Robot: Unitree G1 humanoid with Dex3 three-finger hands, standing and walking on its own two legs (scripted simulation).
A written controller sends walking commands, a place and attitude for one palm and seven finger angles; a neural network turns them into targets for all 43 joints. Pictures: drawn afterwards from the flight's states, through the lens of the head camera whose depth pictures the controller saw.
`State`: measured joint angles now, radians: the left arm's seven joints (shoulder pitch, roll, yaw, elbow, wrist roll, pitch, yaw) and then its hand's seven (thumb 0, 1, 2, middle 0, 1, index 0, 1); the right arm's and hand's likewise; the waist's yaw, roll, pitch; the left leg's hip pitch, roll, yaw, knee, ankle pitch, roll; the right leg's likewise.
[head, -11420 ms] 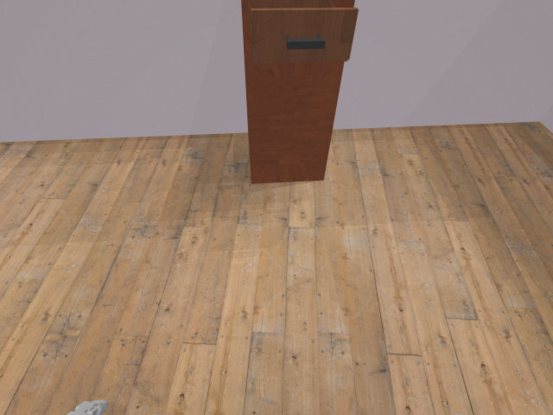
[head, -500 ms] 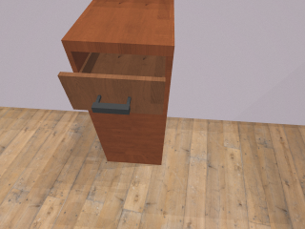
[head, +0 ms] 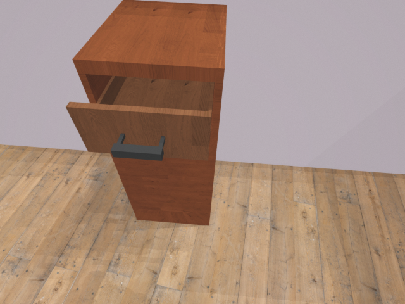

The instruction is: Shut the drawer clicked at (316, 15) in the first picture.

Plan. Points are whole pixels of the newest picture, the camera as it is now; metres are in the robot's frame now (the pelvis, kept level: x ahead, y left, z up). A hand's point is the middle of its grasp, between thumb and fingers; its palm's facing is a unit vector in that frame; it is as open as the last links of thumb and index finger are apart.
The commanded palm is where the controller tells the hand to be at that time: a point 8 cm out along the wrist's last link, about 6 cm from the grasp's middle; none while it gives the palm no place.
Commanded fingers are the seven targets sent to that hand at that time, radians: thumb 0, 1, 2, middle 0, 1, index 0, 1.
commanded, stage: raise the hand and make a fist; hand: left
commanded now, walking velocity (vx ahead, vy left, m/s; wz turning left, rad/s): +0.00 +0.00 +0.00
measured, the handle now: (140, 145) +0.46 +0.19 +0.02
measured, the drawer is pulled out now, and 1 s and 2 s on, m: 0.13 0.13 0.13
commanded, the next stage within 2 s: bring the fist close to the handle in 1.92 s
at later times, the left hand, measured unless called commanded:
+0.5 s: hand (122, 296) +0.14 +0.16 -0.02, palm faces +0.06 -1.00 -0.02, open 5.6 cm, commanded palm +0.15 +0.22 -0.01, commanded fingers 0.00 0.90 0.90 -0.70 -0.84 -0.70 -0.84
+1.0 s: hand (116, 238) +0.22 +0.17 +0.05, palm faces -0.05 -1.00 -0.03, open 3.3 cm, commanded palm +0.20 +0.22 +0.06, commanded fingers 0.00 0.90 0.90 -1.20 -1.38 -1.20 -1.38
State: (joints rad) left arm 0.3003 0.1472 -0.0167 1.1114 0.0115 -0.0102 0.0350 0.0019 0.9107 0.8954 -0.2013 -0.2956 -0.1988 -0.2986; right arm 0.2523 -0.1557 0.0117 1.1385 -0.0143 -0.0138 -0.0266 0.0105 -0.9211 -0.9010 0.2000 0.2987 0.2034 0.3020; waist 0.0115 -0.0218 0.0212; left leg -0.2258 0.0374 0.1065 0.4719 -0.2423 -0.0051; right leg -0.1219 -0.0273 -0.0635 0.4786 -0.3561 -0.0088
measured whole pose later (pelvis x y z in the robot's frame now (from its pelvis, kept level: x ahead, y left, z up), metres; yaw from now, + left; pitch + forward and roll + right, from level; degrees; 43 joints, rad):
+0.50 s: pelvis -0.04 -0.03 -0.06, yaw +3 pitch +9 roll +1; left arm 0.43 0.18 0.12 0.06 -0.24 -0.40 -0.28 0.01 0.91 0.90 -0.52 -0.63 -0.51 -0.64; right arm 0.14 -0.26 -0.06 0.49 0.02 -0.18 -0.05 0.01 -0.90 -0.90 0.20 0.30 0.20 0.30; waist 0.04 -0.01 -0.11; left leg -0.73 0.07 0.03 0.98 -0.40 -0.03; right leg -0.61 -0.03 -0.12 1.03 -0.57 -0.06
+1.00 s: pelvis -0.04 +0.00 -0.03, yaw +1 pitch +6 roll +0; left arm 0.18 0.23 0.13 0.05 -0.26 -0.26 -0.23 0.02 0.90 0.90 -1.01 -1.17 -1.01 -1.18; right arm 0.32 -0.27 0.00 0.62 0.04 -0.21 -0.05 0.02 -0.90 -0.90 0.20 0.30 0.21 0.30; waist -0.02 0.03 -0.04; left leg -0.56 0.06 0.07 0.77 -0.31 0.00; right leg -0.44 -0.02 -0.08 0.78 -0.43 -0.01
